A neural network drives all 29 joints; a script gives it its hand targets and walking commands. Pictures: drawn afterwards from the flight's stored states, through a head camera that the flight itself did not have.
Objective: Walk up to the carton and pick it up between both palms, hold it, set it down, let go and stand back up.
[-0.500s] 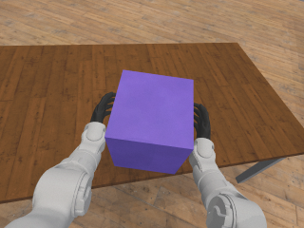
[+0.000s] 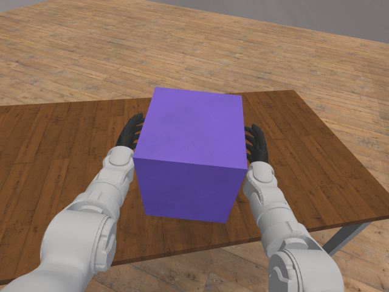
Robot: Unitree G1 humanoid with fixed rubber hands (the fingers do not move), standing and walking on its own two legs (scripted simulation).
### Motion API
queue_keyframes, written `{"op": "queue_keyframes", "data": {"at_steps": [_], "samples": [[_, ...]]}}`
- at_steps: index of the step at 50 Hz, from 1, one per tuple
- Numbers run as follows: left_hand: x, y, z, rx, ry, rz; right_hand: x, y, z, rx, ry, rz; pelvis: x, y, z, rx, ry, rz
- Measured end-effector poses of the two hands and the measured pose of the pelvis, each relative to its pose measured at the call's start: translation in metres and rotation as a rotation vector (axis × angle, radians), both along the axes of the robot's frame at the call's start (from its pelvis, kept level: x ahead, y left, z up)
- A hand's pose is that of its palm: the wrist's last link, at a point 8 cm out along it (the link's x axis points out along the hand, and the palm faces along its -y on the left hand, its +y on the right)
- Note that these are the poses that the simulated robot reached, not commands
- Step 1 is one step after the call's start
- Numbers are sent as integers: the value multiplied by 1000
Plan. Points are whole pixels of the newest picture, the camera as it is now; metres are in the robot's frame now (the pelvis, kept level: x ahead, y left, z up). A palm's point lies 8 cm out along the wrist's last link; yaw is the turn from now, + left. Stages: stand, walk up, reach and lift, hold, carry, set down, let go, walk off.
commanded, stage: reach and lift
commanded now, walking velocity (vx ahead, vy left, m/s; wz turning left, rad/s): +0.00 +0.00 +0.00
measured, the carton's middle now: (191, 157) +0.43 -0.03 +0.07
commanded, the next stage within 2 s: none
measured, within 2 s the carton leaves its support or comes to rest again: neither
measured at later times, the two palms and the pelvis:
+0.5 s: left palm (131, 128) +0.42 +0.10 +0.18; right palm (276, 140) +0.38 -0.19 +0.17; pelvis +0.00 -0.03 +0.02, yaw +1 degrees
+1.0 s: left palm (117, 121) +0.40 +0.12 +0.21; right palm (272, 126) +0.38 -0.17 +0.19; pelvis +0.00 -0.04 +0.02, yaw +1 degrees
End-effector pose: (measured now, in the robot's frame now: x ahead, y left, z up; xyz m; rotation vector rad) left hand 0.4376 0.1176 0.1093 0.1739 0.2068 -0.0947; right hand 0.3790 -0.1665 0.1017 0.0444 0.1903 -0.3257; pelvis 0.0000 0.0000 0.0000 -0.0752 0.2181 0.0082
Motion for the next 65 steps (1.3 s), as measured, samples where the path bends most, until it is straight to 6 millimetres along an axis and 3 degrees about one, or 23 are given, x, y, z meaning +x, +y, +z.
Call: {"op": "queue_keyframes", "data": {"at_steps": [8, 28, 51, 65], "samples": [[-9, -3, 36, -52, -8, 32, -3, -4, 32, 23, -22, 17, 4, -9, 7, 14, -101, 8], [-22, -18, 74, -137, -7, 104, -1, -22, 71, 37, -36, 69, 1, -34, 19, 52, -198, 12], [-37, -1, 99, -102, -14, 167, 4, -7, 93, 15, -35, 135, 5, -37, 23, 56, -252, 15], [-40, -1, 104, -90, -27, 181, 6, -6, 101, 15, -50, 152, 6, -36, 23, 55, -264, 16]]}}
